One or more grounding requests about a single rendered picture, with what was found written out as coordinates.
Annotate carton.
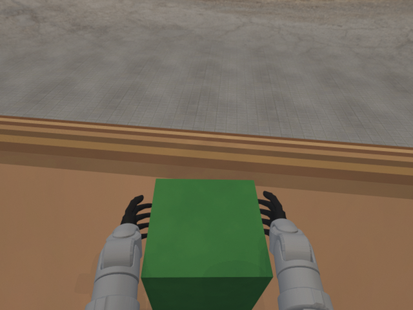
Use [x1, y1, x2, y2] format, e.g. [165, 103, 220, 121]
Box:
[141, 178, 273, 310]

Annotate left robot hand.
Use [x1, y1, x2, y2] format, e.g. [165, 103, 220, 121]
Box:
[121, 195, 152, 239]

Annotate left robot forearm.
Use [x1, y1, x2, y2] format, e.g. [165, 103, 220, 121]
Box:
[85, 223, 142, 310]

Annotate right robot hand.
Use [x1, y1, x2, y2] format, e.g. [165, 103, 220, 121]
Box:
[258, 191, 286, 236]

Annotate right robot forearm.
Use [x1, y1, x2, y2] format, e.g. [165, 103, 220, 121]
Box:
[269, 218, 334, 310]

